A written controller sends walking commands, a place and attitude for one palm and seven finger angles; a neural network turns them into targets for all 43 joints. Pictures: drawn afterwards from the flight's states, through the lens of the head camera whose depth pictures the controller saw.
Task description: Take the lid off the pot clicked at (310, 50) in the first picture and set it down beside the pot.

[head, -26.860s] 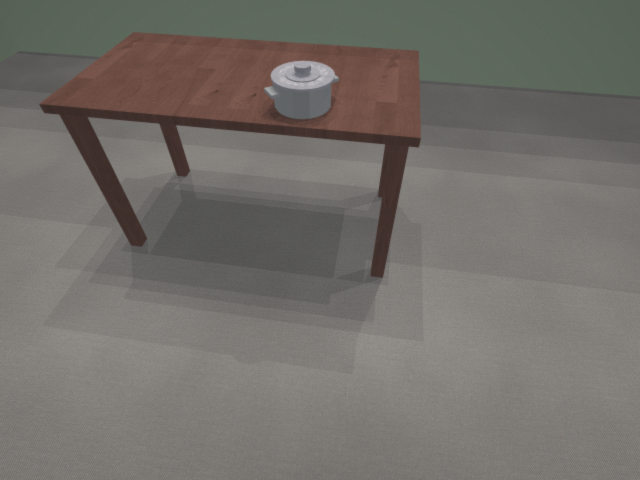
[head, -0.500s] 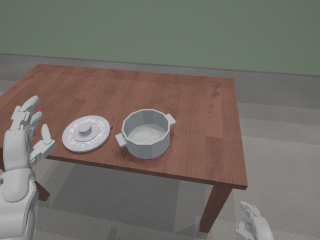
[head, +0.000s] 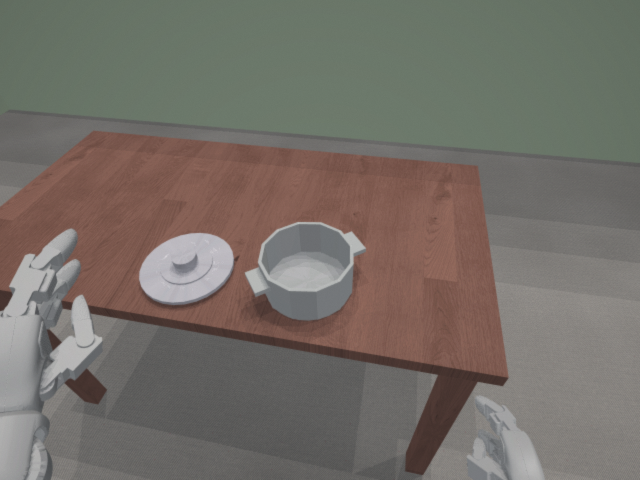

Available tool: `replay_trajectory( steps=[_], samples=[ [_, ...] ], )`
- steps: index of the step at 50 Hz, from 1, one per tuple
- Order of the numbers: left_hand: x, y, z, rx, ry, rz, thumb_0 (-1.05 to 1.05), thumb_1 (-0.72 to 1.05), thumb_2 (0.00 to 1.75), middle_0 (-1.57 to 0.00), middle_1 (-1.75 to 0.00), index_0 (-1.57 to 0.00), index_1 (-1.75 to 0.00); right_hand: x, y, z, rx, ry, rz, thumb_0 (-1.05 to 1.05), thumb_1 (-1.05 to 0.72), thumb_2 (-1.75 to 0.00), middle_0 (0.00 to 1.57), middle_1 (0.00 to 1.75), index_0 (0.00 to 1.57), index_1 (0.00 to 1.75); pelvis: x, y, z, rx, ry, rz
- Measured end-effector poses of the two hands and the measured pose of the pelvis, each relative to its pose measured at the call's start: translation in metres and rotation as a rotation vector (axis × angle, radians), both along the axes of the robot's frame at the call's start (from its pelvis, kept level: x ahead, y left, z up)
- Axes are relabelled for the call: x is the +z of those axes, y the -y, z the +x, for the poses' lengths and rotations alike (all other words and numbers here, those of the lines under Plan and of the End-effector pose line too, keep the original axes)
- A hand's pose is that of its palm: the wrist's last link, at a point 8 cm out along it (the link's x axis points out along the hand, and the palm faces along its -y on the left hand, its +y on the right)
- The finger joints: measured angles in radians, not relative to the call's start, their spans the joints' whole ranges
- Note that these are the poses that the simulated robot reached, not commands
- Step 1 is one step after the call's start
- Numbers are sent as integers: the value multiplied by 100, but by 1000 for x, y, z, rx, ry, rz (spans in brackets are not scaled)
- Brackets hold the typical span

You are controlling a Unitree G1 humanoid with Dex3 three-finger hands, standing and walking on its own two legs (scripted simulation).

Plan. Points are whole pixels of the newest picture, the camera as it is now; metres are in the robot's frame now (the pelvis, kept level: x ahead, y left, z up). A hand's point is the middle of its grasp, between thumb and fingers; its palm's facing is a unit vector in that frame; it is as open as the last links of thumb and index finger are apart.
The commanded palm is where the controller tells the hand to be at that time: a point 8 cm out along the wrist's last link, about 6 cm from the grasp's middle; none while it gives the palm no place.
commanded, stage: draw the hand back to the body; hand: left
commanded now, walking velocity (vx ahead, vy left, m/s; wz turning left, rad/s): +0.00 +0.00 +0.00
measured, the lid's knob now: (184, 257) +0.50 +0.33 -0.07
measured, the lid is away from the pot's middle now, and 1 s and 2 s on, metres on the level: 0.24 0.24 0.24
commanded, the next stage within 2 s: step back with the hand held close in 0.20 s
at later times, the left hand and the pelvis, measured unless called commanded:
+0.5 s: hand (69, 330) +0.20 +0.26 +0.17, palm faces +0.36 -0.83 -0.43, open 7.4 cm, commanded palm +0.13 +0.30 +0.17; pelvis -0.01 +0.02 +0.00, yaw -2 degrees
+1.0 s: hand (43, 404) +0.14 +0.26 +0.15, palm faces +0.32 -0.84 -0.43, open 7.4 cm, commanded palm +0.07 +0.31 +0.17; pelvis -0.06 +0.03 -0.02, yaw +1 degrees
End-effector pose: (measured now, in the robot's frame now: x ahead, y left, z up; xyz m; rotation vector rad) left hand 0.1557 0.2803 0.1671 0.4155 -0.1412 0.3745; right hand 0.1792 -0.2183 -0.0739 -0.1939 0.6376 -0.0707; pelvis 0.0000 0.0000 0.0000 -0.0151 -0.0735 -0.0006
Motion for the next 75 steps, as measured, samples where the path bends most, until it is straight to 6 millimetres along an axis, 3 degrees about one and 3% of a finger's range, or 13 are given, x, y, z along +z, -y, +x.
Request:
replay_trajectory(
  steps=[11, 16, 22, 30, 38, 46, 52, 60, 68, 75],
  samples=[
    [3, -7, -18, 19, -4, 13, 1, 89, 89, -21, -30, -21, -30, 3, -17, 8, 26, 21, 1, 2, -90, -90, 20, 30, 20, 30, -1, -9, 0, 5, 3, -4],
    [2, -10, -16, 18, -3, 9, 2, 89, 89, -21, -30, -21, -30, 4, -23, 9, 33, 24, 3, 2, -90, -90, 20, 30, 20, 30, -1, -12, 1, 5, 2, -4],
    [22, -25, -4, -12, 86, 112, 2, 89, 89, -21, -30, -21, -30, 5, -21, 1, 19, -21, -23, 2, -90, -90, 20, 30, 21, 30, -2, -14, -5, -17, -38, -8],
    [-2, -17, 5, -165, -24, 115, 1, 89, 89, -21, -30, -21, -30, 6, -6, -25, -87, -82, -69, 2, -90, -90, 20, 30, 21, 30, -4, -29, -14, -31, -84, 0],
    [4, -25, -19, -173, -16, 192, 2, 89, 89, -21, -30, -21, -30, 1, -10, -47, -103, -88, -74, 2, -90, -90, 20, 30, 20, 30, -11, -32, -26, -24, -80, 15],
    [7, -20, -44, -103, 54, 144, 1, 89, 89, -21, -30, -21, -30, -11, -19, -62, -73, -86, -26, 2, -90, -90, 20, 30, 21, 30, -15, -25, -45, -4, -71, -12],
    [-1, -21, -62, -113, 79, 107, 1, 89, 89, -21, -30, -21, -30, -7, -14, -79, -90, -79, -66, 2, -90, -90, 20, 30, 21, 30, -19, -29, -59, 9, -76, -22],
    [6, -34, -73, -94, 108, 174, 1, 89, 89, -21, -30, -21, -30, 0, -16, -91, -88, -35, -85, 2, -90, -90, 20, 30, 20, 30, -19, -31, -73, 3, -87, -7],
    [5, -3, -84, -172, 108, 144, 1, 89, 89, -21, -30, -21, -30, -3, -15, -105, -49, -25, -38, 2, -90, -90, 20, 30, 21, 30, -19, -15, -100, -32, -69, -15],
    [7, 12, -106, -180, 123, 148, 1, 89, 89, -21, -30, -21, -30, -7, 10, -138, -87, -84, -51, 2, -90, -90, 20, 30, 21, 30, -19, -2, -116, -13, -78, 9]
  ],
)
